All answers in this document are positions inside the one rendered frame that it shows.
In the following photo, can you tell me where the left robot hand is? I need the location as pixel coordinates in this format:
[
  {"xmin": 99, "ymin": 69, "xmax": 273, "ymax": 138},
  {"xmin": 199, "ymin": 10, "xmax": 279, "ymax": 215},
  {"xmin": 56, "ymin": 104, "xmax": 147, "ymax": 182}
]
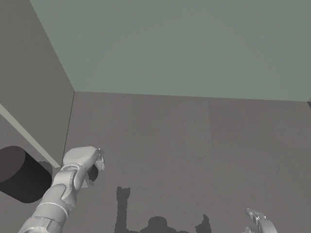
[{"xmin": 63, "ymin": 146, "xmax": 105, "ymax": 188}]

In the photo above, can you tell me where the right robot hand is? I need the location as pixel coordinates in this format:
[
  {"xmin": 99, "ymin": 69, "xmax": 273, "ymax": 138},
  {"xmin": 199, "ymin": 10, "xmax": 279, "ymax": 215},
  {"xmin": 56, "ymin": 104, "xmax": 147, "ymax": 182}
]
[{"xmin": 241, "ymin": 208, "xmax": 277, "ymax": 233}]

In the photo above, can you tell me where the left robot arm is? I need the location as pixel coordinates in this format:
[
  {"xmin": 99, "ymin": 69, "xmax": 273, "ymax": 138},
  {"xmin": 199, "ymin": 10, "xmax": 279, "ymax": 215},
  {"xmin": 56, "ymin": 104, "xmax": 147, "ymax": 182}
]
[{"xmin": 18, "ymin": 163, "xmax": 86, "ymax": 233}]

